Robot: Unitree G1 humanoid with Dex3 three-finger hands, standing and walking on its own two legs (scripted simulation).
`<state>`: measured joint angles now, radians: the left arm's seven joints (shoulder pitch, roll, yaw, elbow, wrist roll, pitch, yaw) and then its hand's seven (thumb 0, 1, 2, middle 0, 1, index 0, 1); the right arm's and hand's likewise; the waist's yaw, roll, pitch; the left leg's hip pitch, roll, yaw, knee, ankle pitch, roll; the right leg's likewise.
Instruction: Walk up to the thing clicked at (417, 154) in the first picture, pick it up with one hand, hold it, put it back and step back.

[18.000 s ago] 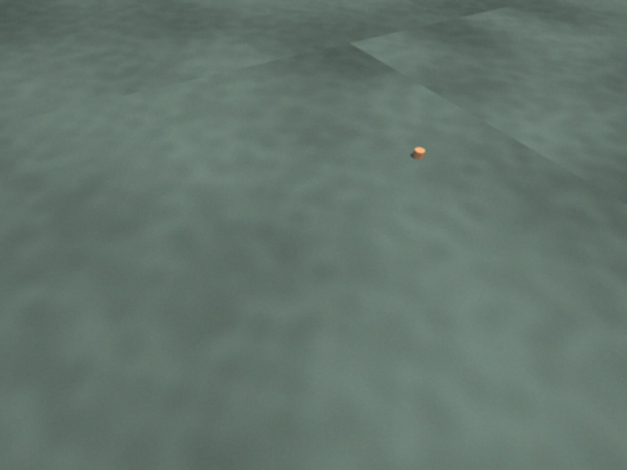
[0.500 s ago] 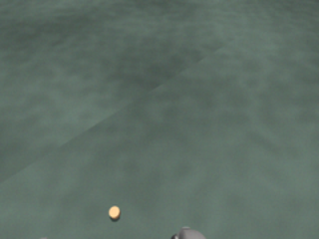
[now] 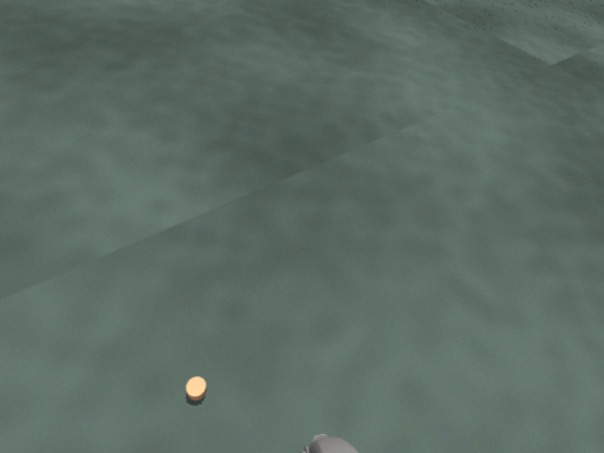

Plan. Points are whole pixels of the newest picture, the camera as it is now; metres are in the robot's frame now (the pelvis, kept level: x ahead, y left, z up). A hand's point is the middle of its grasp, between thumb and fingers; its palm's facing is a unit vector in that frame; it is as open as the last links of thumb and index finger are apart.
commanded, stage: walk up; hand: left
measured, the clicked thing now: (196, 388) +0.42 +0.20 -0.74
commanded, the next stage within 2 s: stand in 1.24 s
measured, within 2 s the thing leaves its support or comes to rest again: neither
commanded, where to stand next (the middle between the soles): +0.02 -0.01 m, yaw -4 degrees
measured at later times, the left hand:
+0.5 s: hand out of the picture +0.12 +0.23 -0.12, palm faces -0.09 -0.89 -0.44, open 7.4 cm
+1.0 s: hand out of the picture +0.06 +0.22 -0.14, palm faces -0.08 -0.89 -0.45, open 7.4 cm
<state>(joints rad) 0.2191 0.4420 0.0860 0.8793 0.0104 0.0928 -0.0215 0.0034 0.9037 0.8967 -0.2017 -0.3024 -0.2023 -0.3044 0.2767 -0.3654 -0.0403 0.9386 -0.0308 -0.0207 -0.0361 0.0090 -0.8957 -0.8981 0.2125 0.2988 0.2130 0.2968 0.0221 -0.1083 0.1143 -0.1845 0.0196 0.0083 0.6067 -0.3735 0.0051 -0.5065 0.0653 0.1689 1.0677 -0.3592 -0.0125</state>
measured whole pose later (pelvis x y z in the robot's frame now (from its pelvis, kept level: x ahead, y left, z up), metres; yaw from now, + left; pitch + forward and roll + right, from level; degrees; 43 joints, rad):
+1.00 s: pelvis +0.00 -0.05 -0.01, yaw -5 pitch -4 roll +1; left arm 0.24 0.36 0.03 0.95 0.04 -0.01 0.03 0.00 0.90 0.90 -0.21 -0.30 -0.21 -0.30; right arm 0.10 -0.38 -0.07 0.87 -0.02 0.09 0.02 0.01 -0.90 -0.90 0.21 0.30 0.21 0.30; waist 0.03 0.05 0.12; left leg -0.49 -0.06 -0.11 0.93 -0.43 0.01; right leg -0.22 0.01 0.00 0.68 -0.40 -0.03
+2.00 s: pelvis -0.01 -0.04 +0.02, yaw -1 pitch -3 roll +0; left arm 0.09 0.36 -0.01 1.13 0.00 -0.02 -0.01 0.00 0.90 0.90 -0.20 -0.30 -0.20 -0.30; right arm 0.10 -0.35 -0.02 1.15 0.00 0.00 0.02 0.01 -0.90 -0.90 0.21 0.30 0.21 0.30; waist -0.01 0.01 0.08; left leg -0.08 0.03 -0.01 0.32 -0.18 -0.04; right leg -0.15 0.00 -0.01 0.34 -0.14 -0.01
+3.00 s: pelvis -0.19 -0.01 -0.01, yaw -6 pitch -4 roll -2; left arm 0.14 0.36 0.07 0.90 0.03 0.06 0.00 0.00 0.91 0.90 -0.20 -0.30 -0.20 -0.30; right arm 0.05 -0.39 -0.06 0.88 -0.01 0.05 -0.01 0.01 -0.90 -0.90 0.21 0.30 0.21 0.30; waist -0.01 0.06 0.21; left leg -0.42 0.07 0.03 0.70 -0.23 0.01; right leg -0.22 0.06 0.01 0.66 -0.38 -0.01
